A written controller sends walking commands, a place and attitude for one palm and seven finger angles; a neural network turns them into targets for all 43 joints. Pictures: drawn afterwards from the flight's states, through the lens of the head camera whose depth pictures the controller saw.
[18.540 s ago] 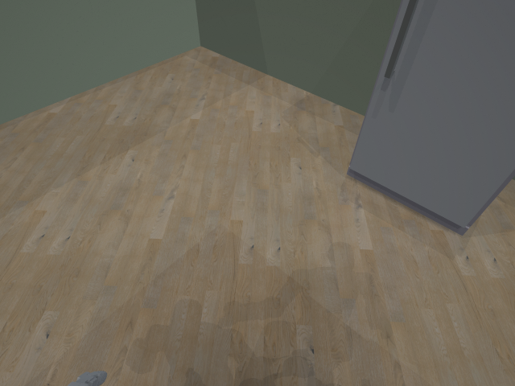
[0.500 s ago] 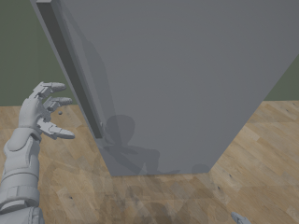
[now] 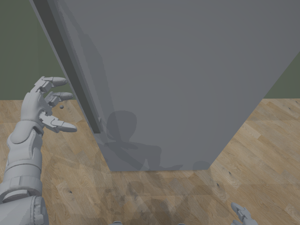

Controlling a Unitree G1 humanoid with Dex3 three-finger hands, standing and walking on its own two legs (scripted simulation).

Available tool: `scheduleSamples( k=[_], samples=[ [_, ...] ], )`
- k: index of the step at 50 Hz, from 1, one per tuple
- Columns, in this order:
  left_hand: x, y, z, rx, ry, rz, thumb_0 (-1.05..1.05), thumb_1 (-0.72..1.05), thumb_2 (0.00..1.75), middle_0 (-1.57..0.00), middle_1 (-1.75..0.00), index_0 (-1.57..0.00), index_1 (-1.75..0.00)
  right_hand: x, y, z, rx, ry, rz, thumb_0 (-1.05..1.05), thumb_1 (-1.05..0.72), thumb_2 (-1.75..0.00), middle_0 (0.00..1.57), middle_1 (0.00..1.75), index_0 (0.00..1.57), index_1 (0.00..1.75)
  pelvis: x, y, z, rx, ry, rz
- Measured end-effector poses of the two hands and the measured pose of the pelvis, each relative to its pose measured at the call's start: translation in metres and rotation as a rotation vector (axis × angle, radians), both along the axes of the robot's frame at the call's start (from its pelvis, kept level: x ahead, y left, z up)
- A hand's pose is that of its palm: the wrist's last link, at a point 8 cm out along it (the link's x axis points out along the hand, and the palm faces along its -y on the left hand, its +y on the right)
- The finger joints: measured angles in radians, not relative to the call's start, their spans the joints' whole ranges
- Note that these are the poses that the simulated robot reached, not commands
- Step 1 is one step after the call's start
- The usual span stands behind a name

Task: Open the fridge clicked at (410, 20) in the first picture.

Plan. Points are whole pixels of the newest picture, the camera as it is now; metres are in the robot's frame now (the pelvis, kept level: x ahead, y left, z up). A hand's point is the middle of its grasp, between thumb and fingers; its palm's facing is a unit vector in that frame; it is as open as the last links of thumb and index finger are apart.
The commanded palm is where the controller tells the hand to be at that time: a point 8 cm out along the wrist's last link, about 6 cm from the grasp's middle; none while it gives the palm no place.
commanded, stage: move the hooked fingers beside the handle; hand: left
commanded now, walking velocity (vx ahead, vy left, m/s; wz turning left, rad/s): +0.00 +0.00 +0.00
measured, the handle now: (81, 81) +0.45 +0.19 +0.13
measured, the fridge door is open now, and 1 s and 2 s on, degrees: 0 0 0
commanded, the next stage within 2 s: feel for the door with the fingertips in 1.06 s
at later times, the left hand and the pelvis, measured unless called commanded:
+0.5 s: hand (56, 106) +0.39 +0.25 +0.10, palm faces +0.04 -1.00 -0.01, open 14.0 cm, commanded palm +0.36 +0.30 +0.10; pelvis +0.01 +0.01 +0.00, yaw +0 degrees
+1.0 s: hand (58, 106) +0.39 +0.24 +0.10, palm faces +0.04 -1.00 -0.01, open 14.0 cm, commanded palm +0.35 +0.30 +0.10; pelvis +0.01 +0.01 +0.00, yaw +0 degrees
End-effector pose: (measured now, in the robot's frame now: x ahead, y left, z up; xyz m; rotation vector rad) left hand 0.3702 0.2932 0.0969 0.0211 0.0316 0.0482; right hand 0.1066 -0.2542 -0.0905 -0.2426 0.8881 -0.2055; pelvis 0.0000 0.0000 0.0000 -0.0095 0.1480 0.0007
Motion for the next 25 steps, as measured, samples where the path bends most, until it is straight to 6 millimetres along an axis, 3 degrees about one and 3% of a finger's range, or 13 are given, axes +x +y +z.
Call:
scheduleSamples(
  k=[6, 11, 17, 25],
  samples=[
    [-0.001, 0.012, 0.013, 0.006, -0.053, 0.004, -0.02, -0.5, 0.3, -0.3, -1.2, -0.3, -1.2, -0.017, -0.005, -0.004, 0.002, 0.051, -0.037, 0.01, -0.91, -0.9, 0.2, 0.3, 0.2, 0.3, 0.007, 0.0, 0.001, -0.002, 0.004, -0.01],
    [-0.005, 0.017, 0.005, -0.013, -0.004, -0.021, -0.02, -0.5, 0.3, -0.3, -1.2, -0.3, -1.2, -0.022, -0.006, -0.005, 0.001, 0.077, -0.047, 0.01, -0.91, -0.9, 0.2, 0.3, 0.2, 0.3, 0.01, 0.002, 0.002, -0.002, 0.008, -0.009],
    [-0.011, 0.01, -0.007, -0.021, -0.005, -0.033, -0.02, -0.5, 0.3, -0.3, -1.2, -0.3, -1.2, -0.015, -0.002, -0.003, -0.007, 0.067, -0.036, 0.01, -0.91, -0.9, 0.2, 0.3, 0.2, 0.3, 0.01, 0.007, 0.001, -0.005, 0.01, -0.007],
    [-0.003, 0.011, 0.004, -0.012, -0.049, -0.014, -0.02, -0.5, 0.3, -0.3, -1.2, -0.3, -1.2, 0.004, 0.01, 0.002, -0.001, 0.011, -0.015, 0.01, -0.91, -0.9, 0.2, 0.3, 0.2, 0.3, 0.01, 0.009, 0.001, -0.008, 0.005, -0.004]
  ],
)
